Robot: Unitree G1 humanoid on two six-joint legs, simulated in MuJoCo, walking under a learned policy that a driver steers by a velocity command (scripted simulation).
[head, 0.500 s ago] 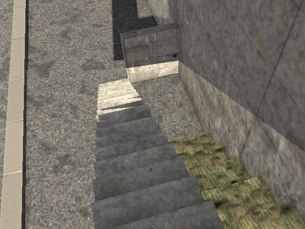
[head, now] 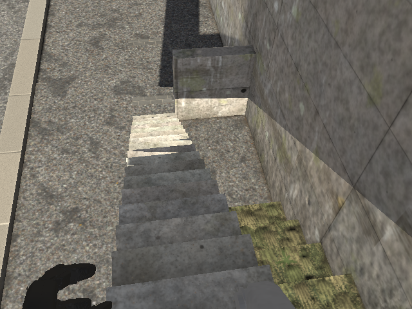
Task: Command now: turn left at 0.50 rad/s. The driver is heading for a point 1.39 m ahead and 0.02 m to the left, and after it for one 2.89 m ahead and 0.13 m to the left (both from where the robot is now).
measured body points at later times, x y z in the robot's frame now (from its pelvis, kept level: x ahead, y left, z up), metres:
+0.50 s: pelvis +0.06 -0.08 +0.01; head +0.08 -0.11 +0.46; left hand +0.10 +0.17 -0.10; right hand +0.32 -0.27 -0.09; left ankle +0.08 +0.07 -0.70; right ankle +0.09 -0.17 -0.73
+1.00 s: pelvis +0.11 -0.06 +0.01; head +0.12 -0.06 +0.46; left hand +0.17 +0.21 -0.11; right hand +0.30 -0.26 -0.11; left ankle +0.07 +0.07 -0.73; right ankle +0.09 -0.17 -0.73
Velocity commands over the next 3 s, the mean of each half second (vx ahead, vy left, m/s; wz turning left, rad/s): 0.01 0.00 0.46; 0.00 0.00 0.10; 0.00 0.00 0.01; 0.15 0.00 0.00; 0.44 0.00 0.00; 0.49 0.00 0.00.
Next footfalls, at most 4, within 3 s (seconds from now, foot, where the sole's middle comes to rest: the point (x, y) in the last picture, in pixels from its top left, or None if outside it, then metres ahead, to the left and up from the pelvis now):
0.26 right None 0.13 -0.16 -0.77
0.58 left None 0.11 0.08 -0.77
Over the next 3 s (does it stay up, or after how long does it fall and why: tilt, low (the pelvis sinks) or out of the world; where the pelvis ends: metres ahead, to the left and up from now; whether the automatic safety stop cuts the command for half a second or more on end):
stays up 0.10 -0.03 0.01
